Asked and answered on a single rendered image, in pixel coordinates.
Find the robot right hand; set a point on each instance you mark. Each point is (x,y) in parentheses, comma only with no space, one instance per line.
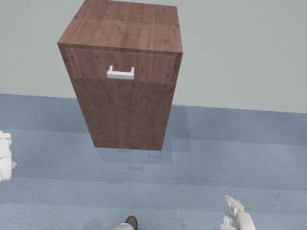
(242,221)

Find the cabinet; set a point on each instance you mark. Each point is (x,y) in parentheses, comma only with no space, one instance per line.
(124,114)

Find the robot left hand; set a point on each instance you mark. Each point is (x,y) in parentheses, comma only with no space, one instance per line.
(6,163)

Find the handle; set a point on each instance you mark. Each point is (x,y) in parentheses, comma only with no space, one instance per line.
(120,75)

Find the left robot foot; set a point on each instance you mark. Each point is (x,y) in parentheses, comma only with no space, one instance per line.
(131,220)

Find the drawer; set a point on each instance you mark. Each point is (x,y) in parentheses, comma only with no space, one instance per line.
(88,63)

